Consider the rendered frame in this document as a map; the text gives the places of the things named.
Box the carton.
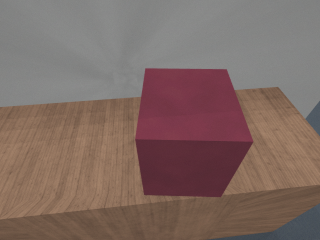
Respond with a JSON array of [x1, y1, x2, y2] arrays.
[[135, 68, 254, 197]]

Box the pedestal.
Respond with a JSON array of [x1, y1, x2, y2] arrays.
[[0, 87, 320, 240]]

